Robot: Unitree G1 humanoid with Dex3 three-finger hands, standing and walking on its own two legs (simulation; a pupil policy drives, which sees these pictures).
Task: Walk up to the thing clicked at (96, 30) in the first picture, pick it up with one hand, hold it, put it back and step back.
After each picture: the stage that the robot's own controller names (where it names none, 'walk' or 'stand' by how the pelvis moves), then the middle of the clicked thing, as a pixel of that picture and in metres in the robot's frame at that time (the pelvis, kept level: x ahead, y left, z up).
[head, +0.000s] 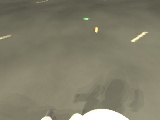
stand; (96, 29) +2.37 -0.05 -0.72
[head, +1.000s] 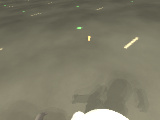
walk; (89, 38) +2.22 +0.29 -0.71
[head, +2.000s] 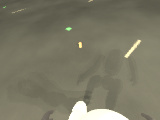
walk; (80, 45) +1.55 +0.42 -0.72
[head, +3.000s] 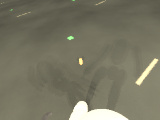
walk; (80, 61) +1.07 +0.33 -0.72
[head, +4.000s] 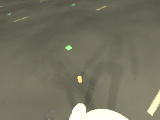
walk; (79, 79) +0.70 +0.27 -0.72
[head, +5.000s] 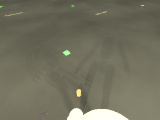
walk; (78, 93) +0.48 +0.17 -0.70
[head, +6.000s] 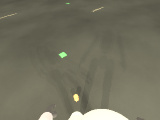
stand; (76, 97) +0.39 +0.21 -0.71
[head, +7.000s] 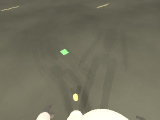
stand; (75, 97) +0.36 +0.20 -0.71
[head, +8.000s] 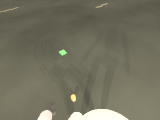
stand; (73, 97) +0.35 +0.23 -0.71
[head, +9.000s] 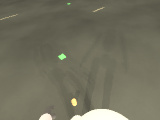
stand; (74, 102) +0.32 +0.24 -0.72
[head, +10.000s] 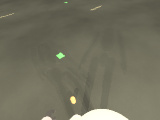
stand; (73, 100) +0.34 +0.26 -0.72
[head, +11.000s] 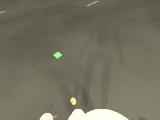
stand; (73, 101) +0.29 +0.24 -0.71
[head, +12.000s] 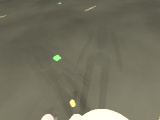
stand; (72, 103) +0.30 +0.25 -0.73
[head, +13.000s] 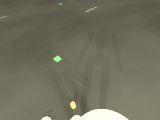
stand; (73, 105) +0.28 +0.24 -0.73
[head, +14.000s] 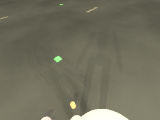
stand; (73, 105) +0.29 +0.24 -0.73
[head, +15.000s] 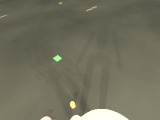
go down; (72, 104) +0.28 +0.24 -0.73
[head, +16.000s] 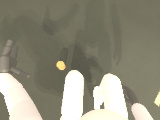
go down; (61, 65) +0.37 +0.26 -0.33
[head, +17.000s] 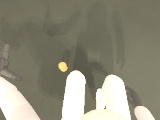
approach; (63, 67) +0.37 +0.26 -0.31
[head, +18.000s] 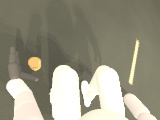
close in; (35, 64) +0.36 +0.30 -0.22
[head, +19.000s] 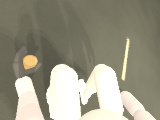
close; (30, 63) +0.35 +0.30 -0.22
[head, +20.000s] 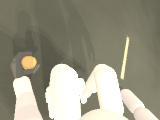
lift; (29, 63) +0.34 +0.30 -0.22
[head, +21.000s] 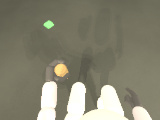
lift; (62, 72) +0.32 +0.21 -0.01
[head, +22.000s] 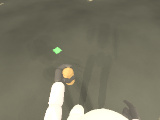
lift; (69, 76) +0.31 +0.18 +0.00
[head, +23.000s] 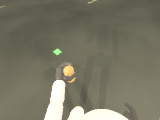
hold; (69, 74) +0.33 +0.18 +0.01
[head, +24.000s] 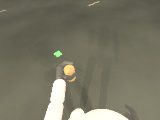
hold; (70, 73) +0.33 +0.17 +0.03
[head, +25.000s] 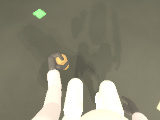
crouch; (62, 62) +0.40 +0.22 -0.08
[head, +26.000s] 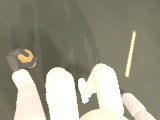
lower; (27, 59) +0.38 +0.30 -0.22
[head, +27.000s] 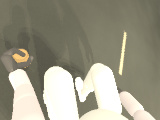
lower; (22, 58) +0.39 +0.31 -0.22
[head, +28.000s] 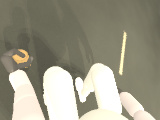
lower; (23, 59) +0.38 +0.31 -0.22
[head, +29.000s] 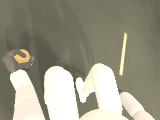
lower; (24, 59) +0.38 +0.31 -0.22
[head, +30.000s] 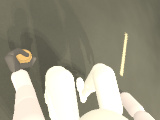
loosen; (25, 59) +0.38 +0.30 -0.22
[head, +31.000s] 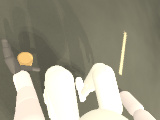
withdraw; (25, 60) +0.37 +0.30 -0.22
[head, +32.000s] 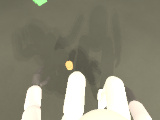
walk; (69, 65) +0.41 +0.24 -0.34
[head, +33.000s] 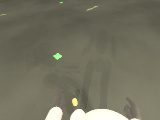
stand; (74, 102) +0.33 +0.20 -0.66
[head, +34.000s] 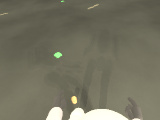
stand; (74, 99) +0.34 +0.22 -0.66
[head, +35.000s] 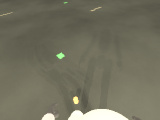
stand; (75, 100) +0.34 +0.20 -0.70
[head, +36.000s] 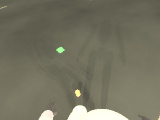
walk; (77, 93) +0.37 +0.20 -0.71
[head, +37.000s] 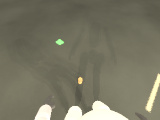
walk; (80, 80) +0.54 +0.11 -0.71
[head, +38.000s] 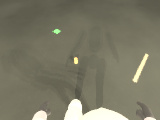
walk; (75, 60) +0.86 +0.27 -0.70
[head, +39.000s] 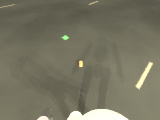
stand; (80, 63) +0.97 +0.20 -0.71
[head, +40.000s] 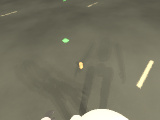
stand; (80, 65) +0.98 +0.23 -0.73
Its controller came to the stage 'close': yes
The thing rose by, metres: 0.73
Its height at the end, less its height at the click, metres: +0.00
